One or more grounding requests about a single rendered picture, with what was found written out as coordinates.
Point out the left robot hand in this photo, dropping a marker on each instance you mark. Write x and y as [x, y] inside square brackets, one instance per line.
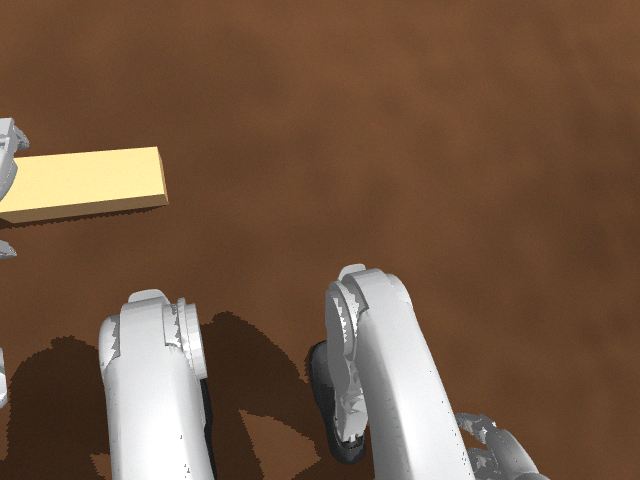
[11, 140]

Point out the left robot foot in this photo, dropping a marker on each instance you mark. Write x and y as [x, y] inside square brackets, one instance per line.
[208, 425]

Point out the right robot foot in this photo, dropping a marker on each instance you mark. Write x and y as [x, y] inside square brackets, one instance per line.
[323, 390]

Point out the right robot hand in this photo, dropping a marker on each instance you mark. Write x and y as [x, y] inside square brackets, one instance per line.
[505, 459]

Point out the carton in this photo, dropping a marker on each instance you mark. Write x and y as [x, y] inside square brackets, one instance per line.
[64, 185]

